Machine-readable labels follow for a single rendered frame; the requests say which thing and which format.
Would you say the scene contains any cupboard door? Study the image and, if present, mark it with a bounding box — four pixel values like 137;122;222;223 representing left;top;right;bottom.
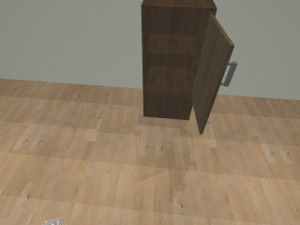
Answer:
191;14;234;134

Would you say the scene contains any handle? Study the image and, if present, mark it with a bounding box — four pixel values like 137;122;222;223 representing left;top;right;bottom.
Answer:
220;61;238;87

